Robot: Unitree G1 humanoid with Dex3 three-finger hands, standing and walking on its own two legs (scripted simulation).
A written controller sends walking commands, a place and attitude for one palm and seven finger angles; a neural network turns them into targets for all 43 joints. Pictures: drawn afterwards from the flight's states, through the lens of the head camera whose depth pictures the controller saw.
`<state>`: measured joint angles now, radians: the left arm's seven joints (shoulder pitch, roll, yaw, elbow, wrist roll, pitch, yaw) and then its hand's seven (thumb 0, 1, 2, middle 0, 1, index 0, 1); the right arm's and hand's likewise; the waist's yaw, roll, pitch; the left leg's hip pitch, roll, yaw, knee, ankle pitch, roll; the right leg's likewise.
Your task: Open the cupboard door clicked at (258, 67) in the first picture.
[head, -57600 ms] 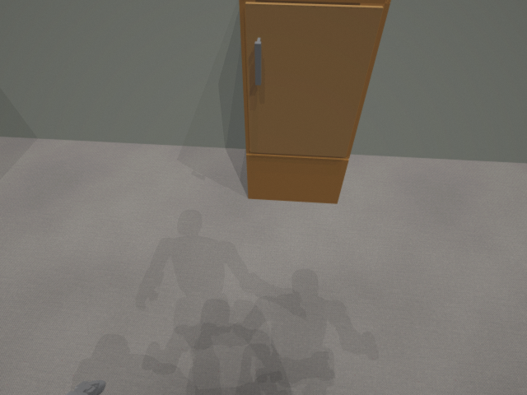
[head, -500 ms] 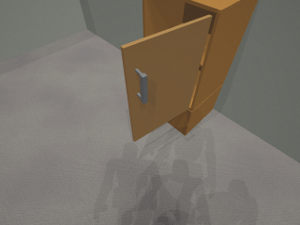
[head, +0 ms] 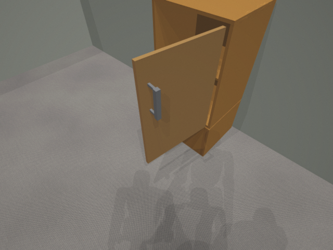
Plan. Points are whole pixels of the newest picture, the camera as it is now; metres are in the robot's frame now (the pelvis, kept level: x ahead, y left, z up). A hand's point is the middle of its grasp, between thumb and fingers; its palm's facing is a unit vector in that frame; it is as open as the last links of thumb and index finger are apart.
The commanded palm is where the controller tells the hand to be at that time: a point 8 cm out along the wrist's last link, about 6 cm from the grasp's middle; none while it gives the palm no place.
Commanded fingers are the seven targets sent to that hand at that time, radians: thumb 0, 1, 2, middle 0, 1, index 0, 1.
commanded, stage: let the arm hang, fingers relaxed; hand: left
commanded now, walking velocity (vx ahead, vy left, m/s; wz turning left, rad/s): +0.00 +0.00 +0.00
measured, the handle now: (154, 101) +0.61 +0.08 -0.02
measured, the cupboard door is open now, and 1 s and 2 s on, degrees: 81 81 81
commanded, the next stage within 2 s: look to check the result in 0.12 s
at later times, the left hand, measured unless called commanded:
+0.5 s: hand out of the picture -0.01 +0.18 -0.18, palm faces +0.05 -0.98 -0.19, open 7.4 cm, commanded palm none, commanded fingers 0.00 0.90 0.90 -0.20 -0.30 -0.20 -0.30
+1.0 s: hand out of the picture +0.02 +0.19 -0.17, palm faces +0.02 -0.98 -0.21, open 7.4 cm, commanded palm none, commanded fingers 0.00 0.90 0.90 -0.20 -0.30 -0.20 -0.30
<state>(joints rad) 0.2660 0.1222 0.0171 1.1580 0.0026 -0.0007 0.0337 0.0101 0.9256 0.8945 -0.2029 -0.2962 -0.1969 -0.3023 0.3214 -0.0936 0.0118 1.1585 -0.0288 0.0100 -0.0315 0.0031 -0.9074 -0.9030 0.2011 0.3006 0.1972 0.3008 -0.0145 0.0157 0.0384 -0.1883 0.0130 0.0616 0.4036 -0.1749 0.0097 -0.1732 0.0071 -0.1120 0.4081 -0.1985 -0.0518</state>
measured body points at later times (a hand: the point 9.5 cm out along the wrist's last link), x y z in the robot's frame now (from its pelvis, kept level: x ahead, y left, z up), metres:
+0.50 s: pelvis +0.00 +0.01 +0.00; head +0.01 +0.00 +0.45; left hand -0.01 +0.23 -0.16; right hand -0.01 -0.20 -0.17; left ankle +0.03 +0.11 -0.74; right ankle +0.02 -0.08 -0.74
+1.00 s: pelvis +0.01 +0.01 +0.00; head +0.02 +0.00 +0.45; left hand +0.02 +0.24 -0.15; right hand +0.01 -0.22 -0.16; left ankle +0.03 +0.11 -0.74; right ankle +0.02 -0.08 -0.74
